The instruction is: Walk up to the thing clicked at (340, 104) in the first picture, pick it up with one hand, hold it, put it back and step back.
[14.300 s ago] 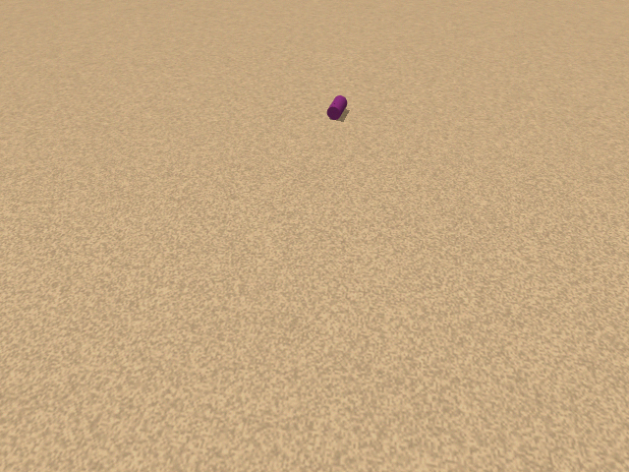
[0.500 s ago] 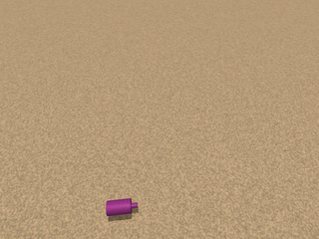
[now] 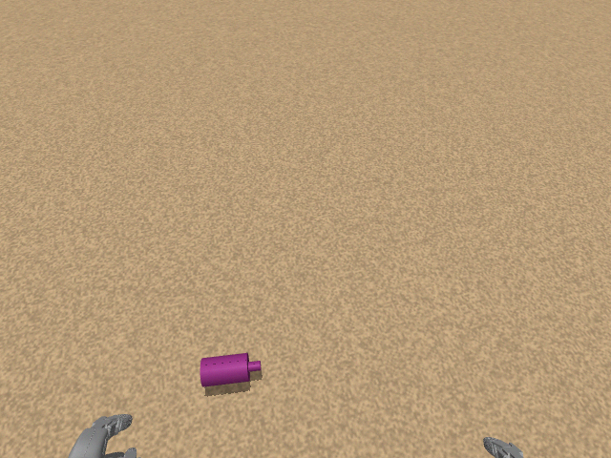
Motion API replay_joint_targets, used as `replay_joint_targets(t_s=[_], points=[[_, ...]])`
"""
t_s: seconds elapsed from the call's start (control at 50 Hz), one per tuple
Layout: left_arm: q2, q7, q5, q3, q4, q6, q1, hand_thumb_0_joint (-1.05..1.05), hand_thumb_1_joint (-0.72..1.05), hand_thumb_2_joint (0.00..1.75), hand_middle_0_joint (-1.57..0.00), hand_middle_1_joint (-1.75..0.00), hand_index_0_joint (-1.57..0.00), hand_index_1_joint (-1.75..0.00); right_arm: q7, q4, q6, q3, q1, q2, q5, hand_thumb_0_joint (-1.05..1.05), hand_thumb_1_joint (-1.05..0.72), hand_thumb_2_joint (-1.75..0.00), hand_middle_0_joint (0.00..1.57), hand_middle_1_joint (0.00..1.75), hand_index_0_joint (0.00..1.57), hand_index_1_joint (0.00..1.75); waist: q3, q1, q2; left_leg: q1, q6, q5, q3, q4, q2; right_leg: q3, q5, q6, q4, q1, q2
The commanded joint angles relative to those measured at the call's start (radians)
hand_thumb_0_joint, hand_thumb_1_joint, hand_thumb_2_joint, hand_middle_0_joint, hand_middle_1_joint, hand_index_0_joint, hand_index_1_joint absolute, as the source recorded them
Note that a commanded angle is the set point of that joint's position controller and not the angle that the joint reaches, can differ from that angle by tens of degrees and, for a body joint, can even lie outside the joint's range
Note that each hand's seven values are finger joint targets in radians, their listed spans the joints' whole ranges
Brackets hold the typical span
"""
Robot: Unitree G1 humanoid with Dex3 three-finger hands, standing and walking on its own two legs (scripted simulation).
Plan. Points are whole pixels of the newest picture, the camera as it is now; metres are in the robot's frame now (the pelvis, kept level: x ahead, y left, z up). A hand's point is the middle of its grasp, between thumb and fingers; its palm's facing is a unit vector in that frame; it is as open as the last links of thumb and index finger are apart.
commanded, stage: rise first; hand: left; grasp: from above
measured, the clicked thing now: (231, 368) +0.43 +0.23 -0.73
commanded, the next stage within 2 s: none
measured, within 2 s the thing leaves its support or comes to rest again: neither
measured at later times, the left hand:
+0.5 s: hand out of the picture +0.15 +0.26 -0.21, palm faces -0.11 -0.89 -0.44, open 14.0 cm
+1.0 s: hand out of the picture +0.14 +0.28 -0.28, palm faces -0.27 -0.78 -0.57, open 14.3 cm
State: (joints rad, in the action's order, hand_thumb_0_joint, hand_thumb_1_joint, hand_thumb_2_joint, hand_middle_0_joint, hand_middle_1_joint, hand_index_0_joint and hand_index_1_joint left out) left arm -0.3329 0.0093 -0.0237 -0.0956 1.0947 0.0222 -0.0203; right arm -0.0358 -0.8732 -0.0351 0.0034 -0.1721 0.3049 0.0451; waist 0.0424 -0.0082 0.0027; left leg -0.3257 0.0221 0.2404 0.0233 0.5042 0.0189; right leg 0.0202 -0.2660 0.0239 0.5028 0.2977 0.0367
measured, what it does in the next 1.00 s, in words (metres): lowers itself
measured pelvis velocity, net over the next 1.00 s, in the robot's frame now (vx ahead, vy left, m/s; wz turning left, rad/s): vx -0.02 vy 0.01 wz -0.03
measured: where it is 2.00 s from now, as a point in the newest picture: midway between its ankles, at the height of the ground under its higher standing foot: outside the picture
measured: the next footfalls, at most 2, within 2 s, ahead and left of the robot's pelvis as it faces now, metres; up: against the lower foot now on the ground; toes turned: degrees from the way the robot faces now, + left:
none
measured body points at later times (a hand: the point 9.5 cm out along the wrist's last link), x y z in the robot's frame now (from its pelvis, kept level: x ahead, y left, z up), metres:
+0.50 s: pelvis +0.00 +0.01 -0.07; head +0.09 +0.01 +0.37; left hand +0.16 +0.31 -0.18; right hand +0.14 -0.26 -0.17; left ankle +0.01 +0.13 -0.74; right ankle -0.01 -0.13 -0.74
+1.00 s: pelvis -0.02 +0.01 -0.14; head +0.11 +0.02 +0.29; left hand +0.16 +0.32 -0.24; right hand +0.16 -0.25 -0.24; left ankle +0.01 +0.13 -0.74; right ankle -0.01 -0.13 -0.74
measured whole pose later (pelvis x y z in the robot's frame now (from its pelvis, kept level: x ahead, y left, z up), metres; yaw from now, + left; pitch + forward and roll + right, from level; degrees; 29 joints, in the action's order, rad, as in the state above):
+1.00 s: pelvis -0.02 +0.01 -0.14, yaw -1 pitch +25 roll -2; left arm -0.38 -0.02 -0.35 -0.15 0.48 -0.16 0.18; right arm -0.01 -0.54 -0.19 0.03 -0.16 0.25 0.00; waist -0.16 -0.03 -0.01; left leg -1.25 0.02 0.60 0.05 1.42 0.03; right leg 0.01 -0.62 0.03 1.39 1.21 0.02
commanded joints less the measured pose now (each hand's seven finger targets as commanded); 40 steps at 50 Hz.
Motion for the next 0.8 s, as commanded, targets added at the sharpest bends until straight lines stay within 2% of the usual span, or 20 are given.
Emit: replay_joint_targets(t_s=[0.0,0.04,0.06,0.1,0.14,0.16,0.2,0.26,0.28,0.3,0.32,0.34,0.44,0.5,0.52,0.54,0.64,0.68,0.72,0.78], points=[[-0.228,0.011,-0.073,-0.119,-0.060,-0.006,0.030,0.00,0.15,0.91,-0.10,-0.98,-0.14,-0.94,-0.004,0.162,-0.028,0.081,-0.081,0.136,-0.027,0.00,-0.94,-0.91,0.20,0.30,0.20,0.30,-0.288,0.032,-0.050,-0.032,-0.018,-0.155,-0.050,0.089,-0.041,0.010,0.172,-0.045,0.078,0.033,-0.032],[-0.198,0.004,-0.091,-0.115,-0.099,-0.045,0.063,0.00,-0.01,0.94,-0.07,-1.02,-0.10,-0.99,0.000,0.211,-0.032,0.083,-0.068,0.124,-0.023,0.00,-0.91,-0.90,0.20,0.30,0.20,0.30,-0.283,0.037,-0.064,-0.051,-0.011,-0.166,-0.050,0.093,-0.038,0.013,0.166,-0.047,0.092,0.044,-0.041],[-0.185,0.002,-0.098,-0.102,-0.144,-0.068,0.047,0.00,-0.09,0.96,-0.05,-1.05,-0.08,-1.02,0.003,0.233,-0.031,0.085,-0.065,0.123,-0.019,0.00,-0.92,-0.90,0.20,0.30,0.20,0.30,-0.287,0.023,-0.058,-0.053,-0.012,-0.173,-0.046,0.096,-0.035,0.016,0.170,-0.046,0.092,0.052,-0.044],[-0.191,-0.006,-0.113,-0.112,-0.178,-0.120,0.048,0.00,-0.25,0.98,-0.07,-1.04,-0.08,-1.03,0.010,0.282,-0.030,0.081,-0.038,0.116,-0.014,0.00,-0.92,-0.90,0.20,0.30,0.20,0.30,-0.241,0.014,-0.016,-0.116,-0.018,-0.115,-0.039,0.119,-0.033,0.020,0.110,-0.042,0.095,0.095,-0.047],[-0.214,-0.019,-0.127,-0.129,-0.243,-0.146,0.041,0.00,-0.41,0.99,-0.06,-1.05,-0.06,-1.05,0.015,0.316,-0.036,0.080,-0.025,0.110,-0.016,0.00,-0.90,-0.90,0.20,0.30,0.20,0.30,-0.259,0.019,-0.013,-0.159,-0.020,-0.086,-0.042,0.164,-0.030,0.020,0.077,-0.040,0.136,0.135,-0.047],[-0.182,-0.018,-0.130,-0.112,-0.251,-0.157,0.054,0.00,-0.48,0.98,-0.07,-1.06,-0.07,-1.06,0.017,0.323,-0.042,0.078,-0.032,0.104,-0.017,0.00,-0.90,-0.90,0.20,0.30,0.20,0.30,-0.246,0.008,-0.004,-0.178,-0.020,-0.064,-0.039,0.184,-0.026,0.023,0.050,-0.040,0.162,0.172,-0.051],[-0.189,-0.021,-0.141,-0.125,-0.311,-0.161,0.048,0.00,-0.54,1.00,-0.07,-1.06,-0.07,-1.06,0.020,0.338,-0.054,0.084,-0.051,0.104,-0.018,0.00,-0.90,-0.90,0.20,0.30,0.20,0.30,-0.258,0.002,-0.026,-0.222,-0.020,-0.038,-0.035,0.236,-0.020,0.021,0.023,-0.040,0.219,0.240,-0.050],[-0.221,-0.032,-0.158,-0.161,-0.403,-0.161,0.075,0.00,-0.55,1.01,-0.06,-1.06,-0.06,-1.07,0.016,0.365,-0.076,0.091,-0.069,0.100,-0.026,0.00,-0.89,-0.90,0.20,0.30,0.20,0.30,-0.320,-0.002,-0.041,-0.263,-0.023,-0.024,-0.029,0.304,-0.014,0.014,0.016,-0.039,0.292,0.289,-0.048],[-0.218,-0.034,-0.161,-0.156,-0.460,-0.159,0.075,0.00,-0.59,1.01,-0.08,-1.05,-0.07,-1.06,0.013,0.376,-0.082,0.091,-0.066,0.095,-0.026,0.00,-0.91,-0.90,0.20,0.30,0.20,0.30,-0.341,0.000,-0.050,-0.273,-0.023,-0.028,-0.029,0.325,-0.014,0.008,0.020,-0.038,0.311,0.310,-0.047],[-0.183,-0.028,-0.161,-0.124,-0.541,-0.155,0.064,0.00,-0.58,1.01,-0.07,-1.06,-0.06,-1.06,0.010,0.390,-0.092,0.093,-0.066,0.089,-0.027,0.00,-0.90,-0.90,0.20,0.30,0.20,0.30,-0.381,-0.011,-0.064,-0.253,-0.022,-0.061,-0.032,0.344,-0.010,0.005,0.055,-0.038,0.331,0.317,-0.046],[-0.203,-0.031,-0.166,-0.149,-0.511,-0.167,0.115,0.00,-0.58,1.01,-0.07,-1.06,-0.06,-1.07,0.004,0.382,-0.096,0.095,-0.075,0.097,-0.029,0.00,-0.90,-0.90,0.20,0.30,0.20,0.30,-0.383,-0.015,-0.061,-0.262,-0.023,-0.082,-0.027,0.364,-0.006,0.007,0.071,-0.037,0.351,0.330,-0.046],[-0.173,-0.027,-0.164,-0.120,-0.556,-0.172,0.113,0.00,-0.59,1.01,-0.07,-1.05,-0.06,-1.06,0.000,0.391,-0.104,0.095,-0.072,0.094,-0.030,0.00,-0.91,-0.90,0.20,0.30,0.20,0.30,-0.372,-0.027,-0.059,-0.277,-0.023,-0.082,-0.026,0.381,-0.005,0.007,0.076,-0.035,0.363,0.353,-0.046],[-0.188,-0.026,-0.171,-0.138,-0.653,-0.214,0.206,0.00,-0.58,1.01,-0.06,-1.05,-0.05,-1.06,-0.009,0.406,-0.125,0.093,-0.066,0.091,-0.037,0.00,-0.90,-0.90,0.20,0.30,0.20,0.30,-0.400,-0.024,-0.067,-0.319,-0.023,-0.110,-0.013,0.440,0.005,0.014,0.077,-0.036,0.421,0.399,-0.046],[-0.173,-0.026,-0.187,-0.126,-0.687,-0.236,0.259,0.00,-0.57,0.99,-0.06,-1.06,-0.06,-1.06,-0.011,0.418,-0.135,0.090,-0.062,0.084,-0.041,0.00,-0.90,-0.90,0.20,0.30,0.20,0.30,-0.417,-0.020,-0.061,-0.348,-0.024,-0.125,-0.012,0.474,0.003,0.017,0.088,-0.037,0.452,0.415,-0.047],[-0.189,-0.026,-0.191,-0.140,-0.696,-0.243,0.254,0.00,-0.56,0.98,-0.06,-1.07,-0.06,-1.07,-0.010,0.420,-0.136,0.089,-0.056,0.087,-0.042,0.00,-0.90,-0.90,0.20,0.30,0.20,0.30,-0.403,-0.016,-0.070,-0.372,-0.022,-0.098,-0.010,0.478,0.003,0.018,0.060,-0.038,0.460,0.432,-0.046],[-0.170,-0.025,-0.197,-0.120,-0.717,-0.246,0.262,0.00,-0.57,0.99,-0.06,-1.07,-0.06,-1.07,-0.012,0.431,-0.139,0.087,-0.049,0.080,-0.041,0.00,-0.90,-0.90,0.20,0.30,0.20,0.30,-0.402,-0.022,-0.071,-0.378,-0.023,-0.089,-0.008,0.485,0.003,0.018,0.055,-0.039,0.466,0.448,-0.047],[-0.175,-0.030,-0.221,-0.129,-0.762,-0.262,0.292,0.00,-0.57,0.95,-0.07,-1.09,-0.08,-1.07,-0.008,0.446,-0.152,0.085,-0.038,0.078,-0.045,0.00,-0.93,-0.90,0.20,0.30,0.20,0.30,-0.407,-0.018,-0.091,-0.434,-0.019,-0.037,-0.001,0.523,0.004,0.023,0.002,-0.042,0.519,0.521,-0.050],[-0.178,-0.033,-0.230,-0.137,-0.773,-0.258,0.290,0.00,-0.58,0.95,-0.08,-1.09,-0.08,-1.08,-0.006,0.461,-0.159,0.083,-0.022,0.077,-0.044,0.00,-0.93,-0.91,0.20,0.30,0.20,0.30,-0.392,-0.022,-0.079,-0.476,-0.021,0.034,0.007,0.535,0.003,0.024,-0.053,-0.041,0.537,0.559,-0.051],[-0.182,-0.035,-0.239,-0.137,-0.805,-0.253,0.321,0.00,-0.59,0.96,-0.08,-1.07,-0.08,-1.07,-0.005,0.467,-0.162,0.084,-0.025,0.070,-0.044,0.00,-0.93,-0.91,0.20,0.30,0.20,0.30,-0.423,-0.009,-0.091,-0.495,-0.024,0.039,0.000,0.562,-0.002,0.021,-0.051,-0.043,0.555,0.570,-0.051],[-0.180,-0.036,-0.245,-0.130,-0.861,-0.245,0.323,0.00,-0.61,0.98,-0.09,-1.07,-0.09,-1.07,-0.003,0.483,-0.173,0.083,-0.014,0.068,-0.041,0.00,-0.94,-0.91,0.20,0.30,0.20,0.30,-0.441,-0.011,-0.088,-0.531,-0.028,0.076,-0.001,0.594,-0.006,0.018,-0.078,-0.042,0.582,0.601,-0.051]])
